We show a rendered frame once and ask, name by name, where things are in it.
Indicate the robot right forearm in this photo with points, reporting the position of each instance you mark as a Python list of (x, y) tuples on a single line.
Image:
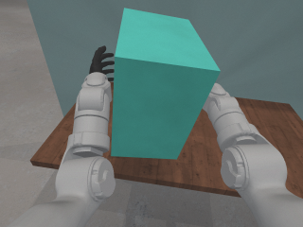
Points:
[(229, 121)]

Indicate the robot left upper arm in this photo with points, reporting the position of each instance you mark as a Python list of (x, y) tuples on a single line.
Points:
[(82, 184)]

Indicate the robot right upper arm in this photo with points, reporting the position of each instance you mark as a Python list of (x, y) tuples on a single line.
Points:
[(259, 174)]

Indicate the left robot hand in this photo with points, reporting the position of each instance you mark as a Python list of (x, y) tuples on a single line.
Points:
[(97, 64)]

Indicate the carton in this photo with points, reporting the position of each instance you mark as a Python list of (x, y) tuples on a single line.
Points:
[(163, 75)]

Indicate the table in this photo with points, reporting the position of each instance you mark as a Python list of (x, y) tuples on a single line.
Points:
[(198, 166)]

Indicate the robot left forearm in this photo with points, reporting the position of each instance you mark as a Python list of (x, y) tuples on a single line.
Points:
[(89, 137)]

